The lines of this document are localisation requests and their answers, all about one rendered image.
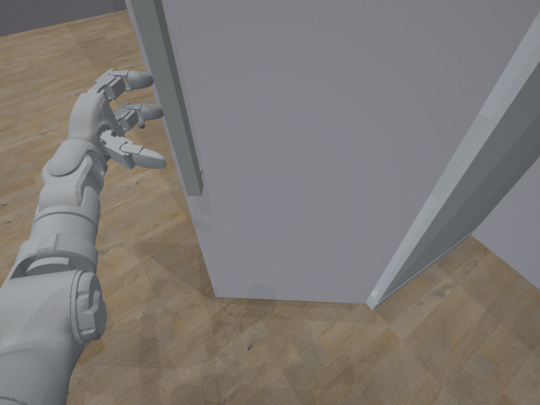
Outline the left robot forearm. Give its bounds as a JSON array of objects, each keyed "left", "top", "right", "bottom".
[{"left": 0, "top": 139, "right": 108, "bottom": 293}]

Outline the robot left hand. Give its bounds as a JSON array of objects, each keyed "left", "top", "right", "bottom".
[{"left": 67, "top": 68, "right": 166, "bottom": 169}]

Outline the left robot upper arm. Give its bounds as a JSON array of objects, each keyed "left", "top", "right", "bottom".
[{"left": 0, "top": 269, "right": 107, "bottom": 405}]

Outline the fridge door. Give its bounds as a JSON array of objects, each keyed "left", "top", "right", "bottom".
[{"left": 125, "top": 0, "right": 540, "bottom": 304}]

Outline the handle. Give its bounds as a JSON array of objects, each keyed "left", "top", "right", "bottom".
[{"left": 130, "top": 0, "right": 203, "bottom": 196}]

